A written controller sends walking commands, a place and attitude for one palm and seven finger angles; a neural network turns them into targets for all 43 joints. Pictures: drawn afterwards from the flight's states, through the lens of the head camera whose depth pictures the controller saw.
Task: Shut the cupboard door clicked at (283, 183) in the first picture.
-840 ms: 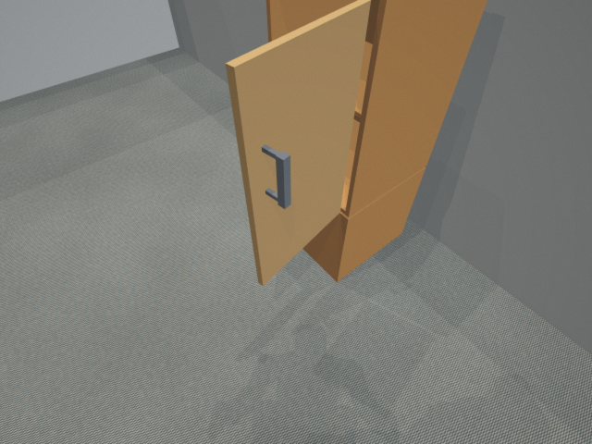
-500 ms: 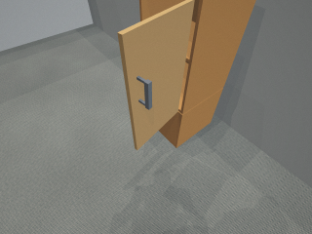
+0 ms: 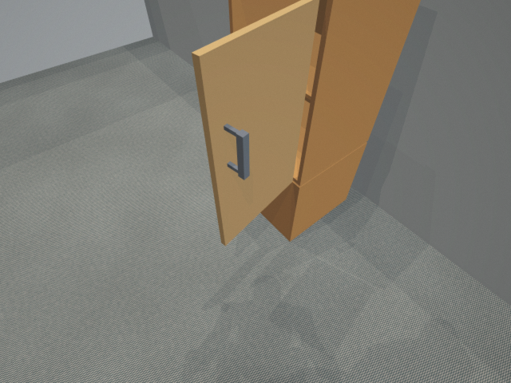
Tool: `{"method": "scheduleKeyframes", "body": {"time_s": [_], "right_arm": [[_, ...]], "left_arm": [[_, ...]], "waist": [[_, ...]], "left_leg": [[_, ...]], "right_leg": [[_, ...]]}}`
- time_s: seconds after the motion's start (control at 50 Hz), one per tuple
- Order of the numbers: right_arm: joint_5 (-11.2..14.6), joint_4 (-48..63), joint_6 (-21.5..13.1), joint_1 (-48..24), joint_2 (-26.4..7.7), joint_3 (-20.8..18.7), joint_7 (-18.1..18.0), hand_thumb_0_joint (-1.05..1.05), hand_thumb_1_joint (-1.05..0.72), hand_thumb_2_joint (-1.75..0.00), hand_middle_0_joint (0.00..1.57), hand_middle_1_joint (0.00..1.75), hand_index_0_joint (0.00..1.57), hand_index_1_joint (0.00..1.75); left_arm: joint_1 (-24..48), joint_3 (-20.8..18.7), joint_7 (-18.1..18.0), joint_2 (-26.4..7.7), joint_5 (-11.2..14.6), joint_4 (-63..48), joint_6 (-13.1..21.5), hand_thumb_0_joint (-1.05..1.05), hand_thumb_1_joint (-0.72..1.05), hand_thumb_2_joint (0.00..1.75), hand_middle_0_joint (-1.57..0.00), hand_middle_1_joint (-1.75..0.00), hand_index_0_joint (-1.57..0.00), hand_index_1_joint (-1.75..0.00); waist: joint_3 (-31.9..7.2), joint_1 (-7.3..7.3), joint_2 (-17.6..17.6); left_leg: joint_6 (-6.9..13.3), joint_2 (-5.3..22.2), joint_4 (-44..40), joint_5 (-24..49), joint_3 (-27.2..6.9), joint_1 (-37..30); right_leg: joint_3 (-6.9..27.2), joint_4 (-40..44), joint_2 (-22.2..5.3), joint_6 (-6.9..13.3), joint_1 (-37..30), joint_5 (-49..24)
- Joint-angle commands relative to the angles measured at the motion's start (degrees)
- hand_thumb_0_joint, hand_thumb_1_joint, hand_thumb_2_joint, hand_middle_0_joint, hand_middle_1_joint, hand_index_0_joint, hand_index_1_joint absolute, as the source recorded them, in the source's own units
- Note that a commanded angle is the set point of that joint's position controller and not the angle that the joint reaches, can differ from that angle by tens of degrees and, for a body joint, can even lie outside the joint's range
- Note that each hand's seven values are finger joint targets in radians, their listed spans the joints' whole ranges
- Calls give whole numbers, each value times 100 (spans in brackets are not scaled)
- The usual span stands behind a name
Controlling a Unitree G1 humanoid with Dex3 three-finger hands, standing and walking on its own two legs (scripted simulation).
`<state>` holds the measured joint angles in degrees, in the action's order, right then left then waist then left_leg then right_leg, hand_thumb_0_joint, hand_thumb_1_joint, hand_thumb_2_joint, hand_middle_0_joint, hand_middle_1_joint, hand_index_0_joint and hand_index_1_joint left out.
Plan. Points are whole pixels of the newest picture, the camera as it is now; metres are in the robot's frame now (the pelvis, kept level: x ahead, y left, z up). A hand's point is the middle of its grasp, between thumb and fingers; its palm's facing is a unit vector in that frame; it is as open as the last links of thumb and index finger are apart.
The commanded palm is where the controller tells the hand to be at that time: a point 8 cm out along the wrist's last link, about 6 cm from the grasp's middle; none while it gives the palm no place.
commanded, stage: walk around to get in front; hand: left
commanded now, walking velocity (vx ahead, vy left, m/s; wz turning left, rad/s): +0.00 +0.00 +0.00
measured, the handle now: (236, 152) +0.55 +0.07 +0.02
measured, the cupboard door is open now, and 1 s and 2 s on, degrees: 100 100 100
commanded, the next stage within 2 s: none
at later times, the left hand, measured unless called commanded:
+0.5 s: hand out of the picture +0.05 +0.18 -0.18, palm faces -0.10 -0.96 -0.27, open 7.3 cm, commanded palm none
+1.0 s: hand out of the picture +0.10 +0.17 -0.18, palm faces -0.33 -0.91 -0.24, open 7.3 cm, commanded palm none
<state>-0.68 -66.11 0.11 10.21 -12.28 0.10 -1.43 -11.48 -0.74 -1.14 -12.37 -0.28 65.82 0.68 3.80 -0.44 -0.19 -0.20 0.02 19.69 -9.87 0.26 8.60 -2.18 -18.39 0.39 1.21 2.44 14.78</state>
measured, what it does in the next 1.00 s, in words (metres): lifts its left foot, turning right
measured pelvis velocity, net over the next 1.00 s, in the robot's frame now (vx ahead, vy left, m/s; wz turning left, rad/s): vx -0.01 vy -0.01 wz -0.45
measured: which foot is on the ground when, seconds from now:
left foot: down 0.00-0.50, up 0.52-1.00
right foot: down 0.00-1.00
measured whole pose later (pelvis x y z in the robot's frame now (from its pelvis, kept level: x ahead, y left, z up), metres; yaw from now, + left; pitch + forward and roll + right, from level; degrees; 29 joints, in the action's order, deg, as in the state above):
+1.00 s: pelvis -0.01 -0.01 -0.01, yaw -26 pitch +2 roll +0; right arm 0.3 -50.6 1.4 2.3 -11.2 -2.3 -2.0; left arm -14.5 -5.3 -0.6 -12.2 -1.4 54.2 -2.8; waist 4.7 2.6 1.7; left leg -2.1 0.4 33.4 -18.3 -2.2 17.6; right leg 12.6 -30.7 7.2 1.9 16.6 15.4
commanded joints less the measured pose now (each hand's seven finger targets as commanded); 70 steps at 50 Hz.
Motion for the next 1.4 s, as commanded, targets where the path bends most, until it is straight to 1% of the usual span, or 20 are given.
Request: {"method": "scheduleKeyframes", "body": {"time_s": [0.0,0.24,0.4,0.46,0.48,0.5,0.6,0.82,0.92,0.96,0.98,1.0,1.02,1.1,1.18,1.26,1.28,1.3,1.32,1.38], "right_arm": [[-25,179,-85,140,-821,-154,-78,0,-90,-90,20,30,20,30],[-32,442,90,389,-723,-336,-192,0,-90,-90,20,30,20,30],[-119,983,54,150,-1045,-539,-184,0,-90,-90,20,30,20,30],[-85,1239,85,-369,-1005,-547,-166,0,-90,-90,20,30,20,30],[-17,1380,138,-352,-629,-520,-140,0,-90,-90,20,30,20,30],[-12,1508,182,-513,-582,-516,-91,0,-90,-90,20,30,20,30],[-21,1416,193,-471,-457,-479,-80,0,-90,-90,20,30,20,30],[46,1778,154,-952,-416,-448,-124,0,-90,-90,20,30,20,30],[99,1768,70,-408,-450,-433,-144,0,-90,-90,20,30,20,30],[47,1629,-40,247,-824,-477,-183,0,-90,-90,20,30,20,30],[-55,1700,-70,309,-1384,-573,-191,0,-90,-90,20,30,20,30],[-92,1794,-20,348,-1465,-556,-218,0,-90,-90,20,30,20,30],[-156,1821,-46,254,-1290,-507,-206,0,-90,-90,20,30,20,30],[-140,1916,-57,-22,-968,-411,-192,0,-90,-90,20,30,20,30],[-142,1765,-18,418,-1152,-516,-140,0,-90,-90,20,30,20,30],[-106,1772,43,320,-1296,-566,-71,0,-90,-90,20,30,20,30],[-62,1826,48,252,-1233,-562,-42,0,-90,-90,20,30,20,30],[13,2004,61,290,-745,-460,0,0,-90,-90,20,30,20,30],[28,2168,125,-74,-802,-424,-49,0,-90,-90,20,30,20,30],[19,1940,156,-30,-780,-421,-83,0,-90,-90,20,30,20,30]], "left_arm": [[-230,-122,-68,-828,10,-175,93,0,90,90,-20,-30,-20,-30],[-283,-339,-39,-704,-40,-503,-169,0,90,90,-20,-30,-20,-30],[-158,-486,152,-420,-93,-1112,-361,0,90,90,-20,-30,-20,-30],[-917,-561,179,-505,-114,-976,-283,0,90,90,-20,-30,-20,-30],[-1041,-654,113,-1056,-203,-978,-196,0,90,90,-20,-30,-20,-30],[-1019,-670,59,-1374,-138,-1014,-196,0,90,90,-20,-30,-20,-30],[-475,-596,-72,-886,-94,-1263,-111,0,90,90,-20,-30,-20,-30],[-764,-692,-60,-1022,-138,-1369,-160,0,90,90,-20,-30,-20,-30],[-281,-712,-29,-1093,-122,-1547,-207,0,90,90,-20,-30,-20,-30],[-76,-639,-7,-778,-58,-1679,-228,0,90,90,-20,-30,-20,-30],[-187,-571,93,-498,-17,-1813,-225,0,90,90,-20,-30,-20,-30],[-13,-592,145,-702,-101,-1922,-203,0,90,90,-20,-30,-20,-30],[65,-627,196,-714,-175,-1861,-213,0,90,90,-20,-30,-20,-30],[94,-560,306,-538,-96,-1808,-290,0,90,90,-20,-30,-20,-30],[504,-467,372,-418,-86,-1949,-278,0,90,90,-20,-30,-20,-30],[166,-490,370,-593,-77,-1824,-220,0,90,90,-20,-30,-20,-30],[-301,-539,339,-841,-88,-1699,-170,0,90,90,-20,-30,-20,-30],[-622,-686,237,-1600,-163,-1591,-95,0,90,90,-20,-30,-20,-30],[-909,-709,134,-1839,-65,-1497,-126,0,90,90,-20,-30,-20,-30],[-20,-633,-9,-1326,-114,-1723,-214,0,90,90,-20,-30,-20,-30]], "waist": [[-220,22,50],[-311,-15,-23],[-216,91,-1203],[-376,561,-311],[-270,534,1602],[-91,591,1840],[-484,206,529],[-606,381,687],[-745,80,744],[-980,-209,-188],[-915,-132,-1850],[-592,-162,-1281],[-446,-71,-667],[-507,137,-1200],[-603,-118,-1282],[-608,91,-1230],[-804,344,-660],[-1023,457,1552],[-1009,710,1757],[-797,278,1601]], "left_leg": [[146,621,-144,1194,-437,-343],[139,896,518,999,-23,-307],[1005,2254,-259,477,-777,413],[440,1641,1163,386,120,1078],[-108,605,2687,-1211,839,1897],[-220,145,3901,-2539,420,2284],[-326,355,4593,-1392,-245,2425],[-349,102,3299,-1513,-244,2121],[-238,-37,1550,-1000,-234,882],[19,856,-79,-234,-928,-841],[705,2481,-421,673,-2491,-1275],[1238,3059,-394,957,-2691,-385],[1239,2708,-346,1271,-2366,-30],[754,1703,272,2763,-405,-253],[628,1696,514,2752,84,-329],[303,1722,1122,2018,302,229],[39,1536,1936,1449,546,683],[-368,724,3446,-1174,1111,2218],[-389,465,4413,-2934,363,2533],[-391,668,4785,-2030,-91,2523]], "right_leg": [[461,300,-710,121,336,-1358],[791,-577,-539,176,940,-1863],[290,-3101,-152,7,1696,1547],[321,-1281,-251,30,608,5],[2180,23,-1353,345,375,-1092],[3062,291,-2088,903,732,-1982],[2263,-402,-1318,1017,213,-3121],[2825,-527,-1116,1117,-33,-3596],[2945,-822,-817,816,718,-3209],[2282,-1527,-91,266,2108,-1319],[1142,-2820,586,-152,3147,1732],[703,-4012,280,-308,3108,2242],[666,-4742,204,-362,3110,1910],[249,-4821,-97,-484,3137,1257],[-255,-3087,-46,-393,2343,1071],[-450,-1538,74,-188,1119,198],[-163,-754,-161,-64,191,-754],[1969,-251,-1734,511,-925,-2631],[2629,-293,-2456,1145,-459,-3786],[1957,-528,-1628,1103,190,-2680]]}}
